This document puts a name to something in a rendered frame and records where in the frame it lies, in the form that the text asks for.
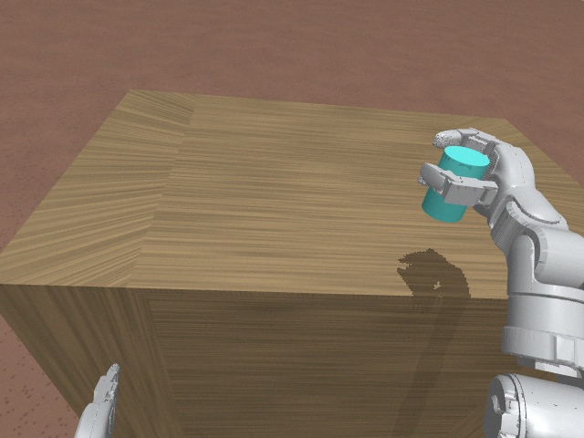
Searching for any right robot arm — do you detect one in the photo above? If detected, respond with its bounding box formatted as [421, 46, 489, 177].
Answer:
[483, 186, 584, 438]

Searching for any left robot hand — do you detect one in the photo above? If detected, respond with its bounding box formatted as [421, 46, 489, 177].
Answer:
[74, 363, 120, 438]

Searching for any can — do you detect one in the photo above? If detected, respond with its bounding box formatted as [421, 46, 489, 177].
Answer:
[422, 146, 490, 223]

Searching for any right robot hand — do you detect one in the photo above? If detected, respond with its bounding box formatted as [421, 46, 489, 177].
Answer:
[418, 128, 536, 218]

